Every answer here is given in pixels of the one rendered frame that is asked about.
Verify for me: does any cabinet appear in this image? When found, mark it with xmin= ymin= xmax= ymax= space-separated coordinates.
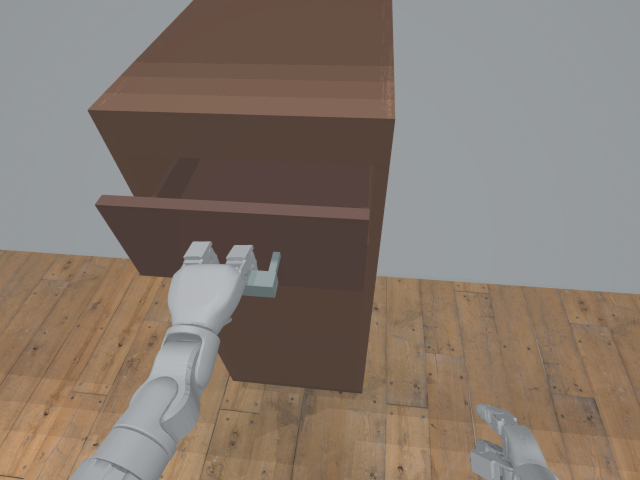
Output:
xmin=88 ymin=0 xmax=395 ymax=394

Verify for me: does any drawer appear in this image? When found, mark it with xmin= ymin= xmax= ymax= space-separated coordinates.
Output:
xmin=95 ymin=157 xmax=370 ymax=292

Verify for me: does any handle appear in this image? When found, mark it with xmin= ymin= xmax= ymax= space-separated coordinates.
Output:
xmin=242 ymin=252 xmax=281 ymax=298

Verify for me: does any robot left hand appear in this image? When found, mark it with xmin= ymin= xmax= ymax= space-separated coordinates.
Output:
xmin=168 ymin=241 xmax=258 ymax=335

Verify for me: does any robot right hand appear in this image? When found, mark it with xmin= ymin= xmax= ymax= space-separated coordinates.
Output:
xmin=470 ymin=403 xmax=547 ymax=480

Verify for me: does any left robot forearm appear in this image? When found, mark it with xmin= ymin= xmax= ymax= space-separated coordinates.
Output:
xmin=69 ymin=324 xmax=220 ymax=480

